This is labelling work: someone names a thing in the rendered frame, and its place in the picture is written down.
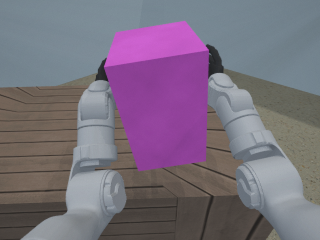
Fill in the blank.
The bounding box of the left robot forearm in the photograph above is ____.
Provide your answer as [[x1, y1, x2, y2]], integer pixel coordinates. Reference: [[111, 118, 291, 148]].
[[65, 80, 118, 207]]

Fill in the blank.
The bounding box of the left robot hand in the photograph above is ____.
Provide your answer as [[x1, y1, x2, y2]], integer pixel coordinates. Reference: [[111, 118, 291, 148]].
[[95, 58, 109, 82]]

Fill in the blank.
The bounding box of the carton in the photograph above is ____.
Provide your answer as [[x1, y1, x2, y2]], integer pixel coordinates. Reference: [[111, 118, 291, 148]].
[[104, 21, 209, 171]]

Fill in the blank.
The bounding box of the robot left upper arm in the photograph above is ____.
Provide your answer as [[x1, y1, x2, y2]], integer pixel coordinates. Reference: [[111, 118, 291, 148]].
[[20, 169, 127, 240]]

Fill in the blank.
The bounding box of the pedestal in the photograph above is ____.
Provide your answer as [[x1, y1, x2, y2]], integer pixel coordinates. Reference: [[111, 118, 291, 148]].
[[0, 85, 274, 240]]

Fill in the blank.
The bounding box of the robot right upper arm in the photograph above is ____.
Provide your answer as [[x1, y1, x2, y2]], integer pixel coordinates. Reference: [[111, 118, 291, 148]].
[[235, 155, 320, 240]]

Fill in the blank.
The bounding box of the right robot hand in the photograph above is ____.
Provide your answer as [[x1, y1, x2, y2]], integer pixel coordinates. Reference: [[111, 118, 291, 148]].
[[206, 44, 224, 79]]

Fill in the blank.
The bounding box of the right robot forearm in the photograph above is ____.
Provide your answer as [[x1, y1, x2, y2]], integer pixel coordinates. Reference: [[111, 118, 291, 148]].
[[207, 73, 304, 193]]

